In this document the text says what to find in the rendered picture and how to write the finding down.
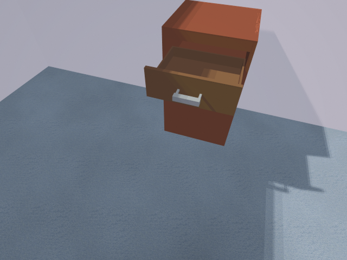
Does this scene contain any drawer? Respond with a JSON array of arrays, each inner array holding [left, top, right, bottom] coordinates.
[[144, 46, 246, 116]]

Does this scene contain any handle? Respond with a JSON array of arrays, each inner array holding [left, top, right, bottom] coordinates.
[[172, 89, 202, 107]]

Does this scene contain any cabinet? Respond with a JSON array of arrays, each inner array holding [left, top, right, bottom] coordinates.
[[162, 0, 262, 146]]

